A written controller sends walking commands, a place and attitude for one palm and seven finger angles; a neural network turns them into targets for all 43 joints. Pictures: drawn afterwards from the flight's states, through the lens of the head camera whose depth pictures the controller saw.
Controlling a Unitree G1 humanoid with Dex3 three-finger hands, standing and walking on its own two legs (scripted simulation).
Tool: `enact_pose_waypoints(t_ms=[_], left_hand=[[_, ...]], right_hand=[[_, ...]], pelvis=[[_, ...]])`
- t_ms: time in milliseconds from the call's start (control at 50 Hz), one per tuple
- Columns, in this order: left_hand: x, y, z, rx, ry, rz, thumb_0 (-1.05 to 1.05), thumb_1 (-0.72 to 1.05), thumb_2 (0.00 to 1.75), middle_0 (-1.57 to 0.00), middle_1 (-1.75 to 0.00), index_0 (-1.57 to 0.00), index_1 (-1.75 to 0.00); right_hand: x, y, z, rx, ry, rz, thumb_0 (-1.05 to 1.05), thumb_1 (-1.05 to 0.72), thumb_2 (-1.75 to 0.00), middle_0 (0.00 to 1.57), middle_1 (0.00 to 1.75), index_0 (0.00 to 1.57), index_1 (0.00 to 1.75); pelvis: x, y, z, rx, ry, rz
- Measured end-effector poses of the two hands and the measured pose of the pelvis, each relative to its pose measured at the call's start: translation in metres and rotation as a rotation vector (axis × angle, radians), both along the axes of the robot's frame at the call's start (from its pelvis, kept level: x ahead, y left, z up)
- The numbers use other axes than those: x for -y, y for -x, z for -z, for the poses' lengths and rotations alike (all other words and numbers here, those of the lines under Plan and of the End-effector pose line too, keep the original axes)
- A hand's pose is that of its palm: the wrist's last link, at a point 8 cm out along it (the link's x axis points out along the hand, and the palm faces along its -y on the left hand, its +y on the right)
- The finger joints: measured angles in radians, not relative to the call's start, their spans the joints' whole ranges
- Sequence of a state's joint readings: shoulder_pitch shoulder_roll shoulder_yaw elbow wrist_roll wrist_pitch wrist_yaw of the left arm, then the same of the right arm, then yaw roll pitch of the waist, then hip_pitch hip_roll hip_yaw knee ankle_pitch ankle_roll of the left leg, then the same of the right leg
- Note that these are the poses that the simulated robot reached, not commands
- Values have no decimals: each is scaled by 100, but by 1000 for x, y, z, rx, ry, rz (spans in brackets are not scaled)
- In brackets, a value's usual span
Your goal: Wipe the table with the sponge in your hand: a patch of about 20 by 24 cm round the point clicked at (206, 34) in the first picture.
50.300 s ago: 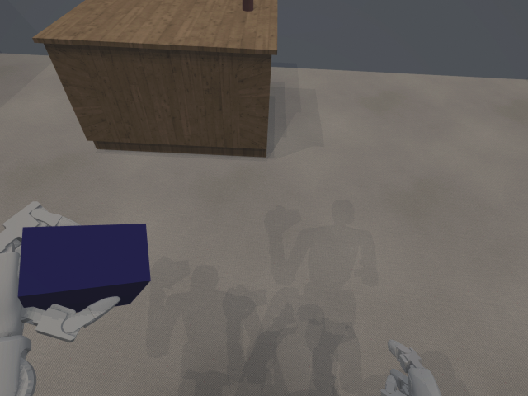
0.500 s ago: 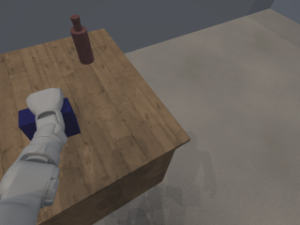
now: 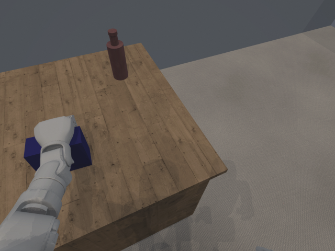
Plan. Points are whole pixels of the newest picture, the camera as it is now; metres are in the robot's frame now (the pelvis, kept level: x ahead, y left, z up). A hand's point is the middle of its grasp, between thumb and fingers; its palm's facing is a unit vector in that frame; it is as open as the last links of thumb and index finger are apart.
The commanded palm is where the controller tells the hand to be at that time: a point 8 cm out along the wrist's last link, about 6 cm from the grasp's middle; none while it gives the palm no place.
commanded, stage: wipe back along the first lane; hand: left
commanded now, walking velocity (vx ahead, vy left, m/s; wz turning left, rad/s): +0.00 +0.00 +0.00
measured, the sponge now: (63, 155) +0.36 +0.32 -0.05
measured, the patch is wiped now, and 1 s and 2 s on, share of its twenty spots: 1.00 1.00 1.00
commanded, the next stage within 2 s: lift the sponge slowly off the table in 1.56 s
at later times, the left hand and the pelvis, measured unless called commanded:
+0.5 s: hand (67, 157) +0.34 +0.28 +0.00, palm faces -0.08 -0.02 -1.00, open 10.1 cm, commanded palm +0.30 +0.26 +0.03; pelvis -0.02 -0.01 +0.00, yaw +0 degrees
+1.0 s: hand (71, 173) +0.29 +0.26 +0.00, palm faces -0.03 -0.04 -1.00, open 10.1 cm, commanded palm +0.25 +0.24 +0.03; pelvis +0.00 -0.01 +0.00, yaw +0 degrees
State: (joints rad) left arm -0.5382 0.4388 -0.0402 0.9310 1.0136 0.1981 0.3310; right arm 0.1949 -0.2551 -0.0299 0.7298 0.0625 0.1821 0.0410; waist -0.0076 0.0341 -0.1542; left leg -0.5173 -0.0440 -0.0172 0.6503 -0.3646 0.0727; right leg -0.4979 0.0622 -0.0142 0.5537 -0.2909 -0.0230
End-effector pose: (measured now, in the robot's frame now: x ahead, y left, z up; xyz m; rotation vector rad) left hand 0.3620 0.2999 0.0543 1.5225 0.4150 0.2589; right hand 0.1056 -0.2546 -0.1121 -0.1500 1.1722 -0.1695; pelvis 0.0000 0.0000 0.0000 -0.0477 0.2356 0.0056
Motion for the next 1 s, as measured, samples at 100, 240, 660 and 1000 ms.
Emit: enact_pose_waypoints(t_ms=[100,240,660,1000], left_hand=[[7,13,1,-2,-3,16,0,-50,105,-72,-139,-72,-143],[13,25,2,3,-11,24,-1,-49,105,-71,-140,-71,-144],[27,44,3,15,-17,0,-1,-48,105,-70,-141,-70,-145],[48,87,3,65,2,14,0,-47,104,-68,-142,-68,-146]], right_hand=[[1,-4,-1,11,2,-14,1,-91,-90,20,29,20,30],[3,0,0,18,5,-18,1,-91,-90,20,29,20,30],[9,3,2,35,-7,-2,1,-91,-90,20,29,20,30],[-12,-72,-23,237,-56,-78,1,-91,-90,19,29,20,30]], pelvis=[[3,5,0,14,-2,-9],[7,12,0,27,-8,-9],[14,13,-1,41,-17,3],[8,2,-3,90,-19,2]])
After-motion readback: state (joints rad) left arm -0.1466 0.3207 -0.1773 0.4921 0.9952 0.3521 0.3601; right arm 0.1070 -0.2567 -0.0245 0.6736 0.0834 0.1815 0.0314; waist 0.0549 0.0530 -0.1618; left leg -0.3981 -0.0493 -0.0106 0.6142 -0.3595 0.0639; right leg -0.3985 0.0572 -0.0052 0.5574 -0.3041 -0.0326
